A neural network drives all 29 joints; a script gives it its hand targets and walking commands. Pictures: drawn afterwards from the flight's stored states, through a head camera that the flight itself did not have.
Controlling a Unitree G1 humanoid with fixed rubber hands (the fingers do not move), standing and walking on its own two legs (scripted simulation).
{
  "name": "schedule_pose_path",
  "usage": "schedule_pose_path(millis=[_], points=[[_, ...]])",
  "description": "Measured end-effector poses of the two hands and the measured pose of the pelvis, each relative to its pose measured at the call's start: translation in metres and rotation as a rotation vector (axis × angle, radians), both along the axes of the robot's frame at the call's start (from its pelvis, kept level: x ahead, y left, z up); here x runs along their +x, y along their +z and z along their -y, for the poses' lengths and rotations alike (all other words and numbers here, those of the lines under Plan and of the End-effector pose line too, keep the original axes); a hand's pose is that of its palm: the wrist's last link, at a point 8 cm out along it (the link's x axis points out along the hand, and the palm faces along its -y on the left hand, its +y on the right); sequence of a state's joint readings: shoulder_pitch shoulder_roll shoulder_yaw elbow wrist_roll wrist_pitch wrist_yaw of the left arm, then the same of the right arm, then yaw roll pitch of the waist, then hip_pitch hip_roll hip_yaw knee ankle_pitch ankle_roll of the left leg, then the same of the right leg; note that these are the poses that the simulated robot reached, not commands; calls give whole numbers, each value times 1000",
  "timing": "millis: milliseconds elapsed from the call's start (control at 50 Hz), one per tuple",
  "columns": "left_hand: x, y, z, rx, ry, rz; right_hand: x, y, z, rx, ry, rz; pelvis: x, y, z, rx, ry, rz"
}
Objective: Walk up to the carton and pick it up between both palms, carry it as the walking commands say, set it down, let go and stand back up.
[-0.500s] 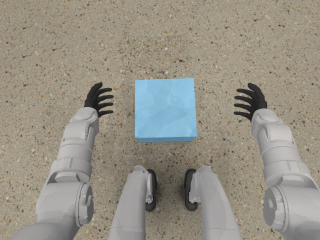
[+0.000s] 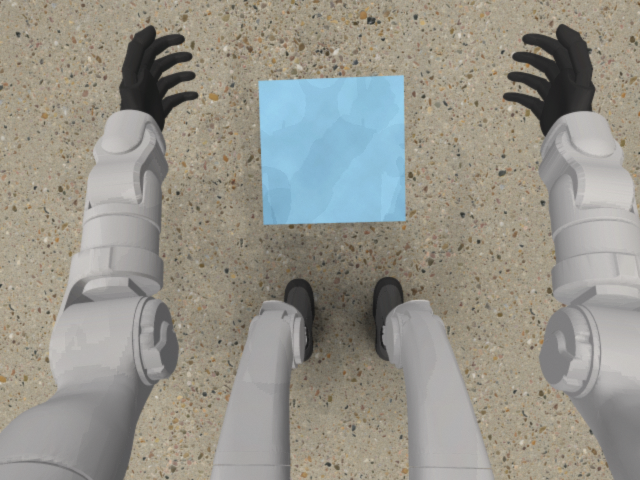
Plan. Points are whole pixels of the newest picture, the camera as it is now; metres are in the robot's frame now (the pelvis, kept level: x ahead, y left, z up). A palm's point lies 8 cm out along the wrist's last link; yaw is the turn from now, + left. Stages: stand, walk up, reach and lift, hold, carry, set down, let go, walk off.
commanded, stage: reach and lift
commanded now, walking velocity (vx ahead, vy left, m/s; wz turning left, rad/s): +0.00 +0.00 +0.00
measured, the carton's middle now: (332, 160) +0.49 +0.02 -0.53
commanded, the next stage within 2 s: none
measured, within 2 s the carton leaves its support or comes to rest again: neither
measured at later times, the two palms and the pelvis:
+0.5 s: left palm (209, 142) +0.49 +0.21 -0.29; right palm (495, 147) +0.47 -0.23 -0.29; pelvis -0.05 -0.01 -0.13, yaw +0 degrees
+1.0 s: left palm (238, 156) +0.49 +0.19 -0.42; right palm (459, 160) +0.47 -0.22 -0.42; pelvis -0.06 -0.01 -0.26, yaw +1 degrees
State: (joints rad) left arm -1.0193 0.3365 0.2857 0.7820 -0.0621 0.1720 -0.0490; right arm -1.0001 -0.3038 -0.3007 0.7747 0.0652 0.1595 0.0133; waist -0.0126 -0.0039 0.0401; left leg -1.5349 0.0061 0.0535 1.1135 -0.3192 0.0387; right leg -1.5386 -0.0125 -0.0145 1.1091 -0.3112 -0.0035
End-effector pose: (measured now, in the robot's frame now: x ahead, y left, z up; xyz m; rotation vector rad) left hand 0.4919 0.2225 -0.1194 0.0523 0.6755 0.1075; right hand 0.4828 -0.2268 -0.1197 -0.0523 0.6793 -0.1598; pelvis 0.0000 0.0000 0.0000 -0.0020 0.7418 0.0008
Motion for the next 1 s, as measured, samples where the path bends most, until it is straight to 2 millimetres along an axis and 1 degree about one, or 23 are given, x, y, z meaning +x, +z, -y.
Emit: schedule_pose_path(millis=[60,120,280,360,440,460,500,560,640,740,840,920,1000], points=[[-4,-12,-2,-1,7,-17,-5,-13,3,0,-2,-13,-4,-5,0,1,4,12],[-6,-26,-2,0,16,-27,-7,-27,6,5,-11,-22,-8,-18,0,1,5,8],[1,-74,9,3,14,-11,-1,-72,6,5,-15,-4,-24,-73,3,7,0,21],[2,-105,14,8,13,-6,1,-102,5,-4,-13,5,-36,-98,6,9,-1,93],[1,-143,14,14,17,7,-2,-140,4,-9,-12,15,-52,-113,8,8,-1,240],[-1,-152,14,13,19,8,-4,-150,4,-3,-15,12,-53,-119,8,8,-1,236],[-5,-170,15,7,23,-5,-9,-169,1,10,-20,-8,-54,-132,9,8,-2,215],[-11,-192,17,7,24,-29,-15,-190,-3,5,-16,-26,-55,-152,11,10,-1,214],[-15,-213,18,4,36,-52,-17,-211,-4,4,-27,-38,-60,-176,12,12,1,227],[-10,-232,18,1,47,-52,-13,-233,-2,5,-48,-48,-64,-202,12,13,5,240],[-3,-254,21,0,44,-49,-9,-256,-4,4,-50,-49,-65,-227,11,10,9,252],[-2,-277,25,-1,41,-51,-7,-276,-7,2,-41,-48,-62,-245,11,7,9,256],[-5,-302,28,0,43,-62,-9,-299,-11,1,-35,-57,-58,-260,11,4,10,253]])
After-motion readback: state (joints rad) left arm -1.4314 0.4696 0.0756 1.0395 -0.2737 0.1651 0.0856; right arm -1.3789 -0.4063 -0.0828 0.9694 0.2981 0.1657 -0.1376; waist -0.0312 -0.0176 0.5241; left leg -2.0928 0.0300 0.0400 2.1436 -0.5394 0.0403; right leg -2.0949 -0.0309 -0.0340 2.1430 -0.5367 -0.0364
